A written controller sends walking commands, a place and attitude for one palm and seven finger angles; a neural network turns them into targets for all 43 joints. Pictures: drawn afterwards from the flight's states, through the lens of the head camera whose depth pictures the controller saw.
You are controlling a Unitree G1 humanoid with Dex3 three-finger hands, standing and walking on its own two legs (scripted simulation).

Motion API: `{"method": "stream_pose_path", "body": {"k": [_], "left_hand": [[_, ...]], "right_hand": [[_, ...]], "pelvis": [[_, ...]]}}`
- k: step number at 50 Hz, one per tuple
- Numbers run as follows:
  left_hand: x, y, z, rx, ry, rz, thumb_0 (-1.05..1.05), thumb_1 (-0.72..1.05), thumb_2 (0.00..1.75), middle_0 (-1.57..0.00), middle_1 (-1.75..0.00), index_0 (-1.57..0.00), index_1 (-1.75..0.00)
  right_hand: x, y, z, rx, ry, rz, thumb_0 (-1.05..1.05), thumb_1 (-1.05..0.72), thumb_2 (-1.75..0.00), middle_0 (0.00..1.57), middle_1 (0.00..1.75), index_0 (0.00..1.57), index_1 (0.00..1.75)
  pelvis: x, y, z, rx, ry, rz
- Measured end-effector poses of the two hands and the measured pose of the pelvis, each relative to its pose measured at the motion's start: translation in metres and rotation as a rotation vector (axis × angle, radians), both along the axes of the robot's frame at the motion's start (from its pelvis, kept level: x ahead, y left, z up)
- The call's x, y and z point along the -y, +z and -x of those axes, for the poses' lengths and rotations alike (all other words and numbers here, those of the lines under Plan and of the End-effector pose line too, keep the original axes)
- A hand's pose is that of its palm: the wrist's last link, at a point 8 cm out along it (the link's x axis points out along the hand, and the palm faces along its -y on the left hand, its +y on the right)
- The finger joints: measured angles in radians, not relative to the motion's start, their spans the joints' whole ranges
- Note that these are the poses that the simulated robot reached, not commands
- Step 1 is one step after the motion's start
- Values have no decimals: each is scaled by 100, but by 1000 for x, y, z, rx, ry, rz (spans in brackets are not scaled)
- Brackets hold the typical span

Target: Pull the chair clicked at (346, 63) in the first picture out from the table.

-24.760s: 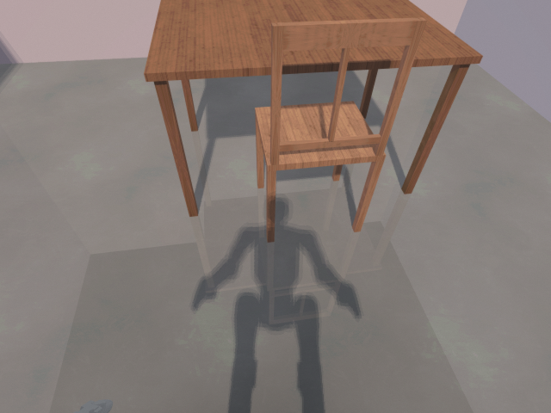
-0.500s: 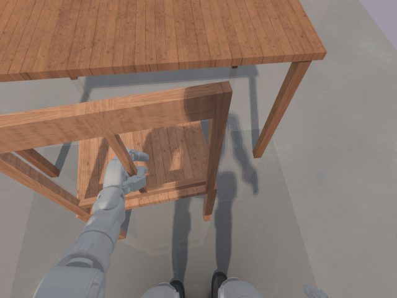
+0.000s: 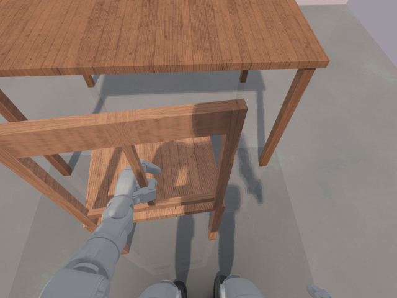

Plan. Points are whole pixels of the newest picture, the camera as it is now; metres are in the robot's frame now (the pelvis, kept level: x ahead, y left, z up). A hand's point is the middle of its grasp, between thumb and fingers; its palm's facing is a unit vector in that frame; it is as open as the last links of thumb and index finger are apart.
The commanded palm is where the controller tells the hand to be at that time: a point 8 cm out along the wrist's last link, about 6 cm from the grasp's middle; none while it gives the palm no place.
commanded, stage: step backward, pulling the chair out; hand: left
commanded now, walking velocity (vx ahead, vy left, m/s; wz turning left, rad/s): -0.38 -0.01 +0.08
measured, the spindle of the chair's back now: (142, 179) +0.37 +0.14 -0.05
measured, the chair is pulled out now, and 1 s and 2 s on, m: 0.20 0.25 0.30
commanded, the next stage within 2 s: none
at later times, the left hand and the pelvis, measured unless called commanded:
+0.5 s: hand (149, 194) +0.34 +0.12 -0.06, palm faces -0.06 -0.98 -0.16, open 5.0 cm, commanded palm +0.33 +0.17 -0.06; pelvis -0.04 +0.02 +0.00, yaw +5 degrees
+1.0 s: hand (145, 209) +0.30 +0.12 -0.06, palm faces -0.03 -0.98 -0.19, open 5.0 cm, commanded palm +0.29 +0.18 -0.06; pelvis -0.08 +0.01 -0.01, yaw +4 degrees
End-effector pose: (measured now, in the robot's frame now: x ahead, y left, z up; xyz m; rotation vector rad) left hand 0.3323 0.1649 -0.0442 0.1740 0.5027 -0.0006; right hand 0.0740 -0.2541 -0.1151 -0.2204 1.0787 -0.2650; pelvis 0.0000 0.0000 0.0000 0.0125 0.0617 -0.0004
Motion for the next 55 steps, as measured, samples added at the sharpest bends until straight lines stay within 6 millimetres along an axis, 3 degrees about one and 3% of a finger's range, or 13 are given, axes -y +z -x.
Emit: {"method": "stream_pose_path", "body": {"k": [6, 12, 17, 22, 31, 35, 39, 46, 51, 55], "left_hand": [[1, 0, 2, 1, 44, -12, 3, 73, 85, -35, -114, -50, -145], [3, 1, 4, 0, 80, -24, 3, 72, 86, -36, -115, -50, -145], [2, 1, 6, -18, 77, -7, 4, 74, 84, -33, -116, -50, -145], [-2, 1, 7, -15, 23, 1, 4, 74, 82, -30, -119, -50, -145], [-9, 0, 18, 3, -59, -3, 2, 74, 80, -29, -122, -50, -145], [-10, 0, 29, 10, -55, -11, 2, 73, 81, -30, -122, -50, -145], [-11, 1, 39, 13, -22, -22, 2, 72, 83, -33, -121, -50, -145], [-10, 1, 44, 12, 21, -30, 3, 72, 85, -35, -120, -50, -145], [-11, 1, 47, 18, 7, -26, 3, 72, 84, -34, -121, -50, -145], [-12, 1, 56, 5, 11, -20, 3, 73, 83, -32, -122, -50, -145]], "right_hand": [[-5, -14, -5, 30, 19, -50, 1, -90, -90, 20, 30, 21, 30], [10, -14, -2, 18, 30, -47, 0, -90, -90, 20, 30, 21, 30], [25, 0, 5, -34, 57, 8, 0, -90, -90, 20, 30, 21, 30], [30, 4, 12, -68, 83, 89, 0, -90, -90, 20, 30, 21, 30], [-16, 6, 29, -27, 4, 34, 0, -90, -90, 20, 30, 20, 30], [-36, -4, 40, -29, -3, -33, 0, -90, -90, 20, 30, 21, 30], [-44, -19, 48, -62, 8, -93, 0, -90, -90, 20, 30, 21, 30], [-18, -30, 57, -87, 27, -59, 0, -90, -90, 21, 30, 21, 31], [2, -13, 68, -80, 34, 33, 0, -91, -90, 20, 30, 21, 30], [10, -1, 74, -66, 21, 59, 0, -90, -90, 20, 30, 21, 30]], "pelvis": [[11, -7, 7, 22, 3, -6], [18, -4, 12, 11, 28, -6], [13, 5, 16, -16, 68, -27], [-7, 2, 27, -53, 108, -6], [-27, 2, 51, -18, 40, -31], [-24, -2, 51, 5, 28, -31], [-14, -7, 47, 17, 32, -24], [-8, -9, 60, -4, 62, -8], [-13, -6, 77, -2, 61, -32], [-11, -3, 73, -5, 64, -27]]}}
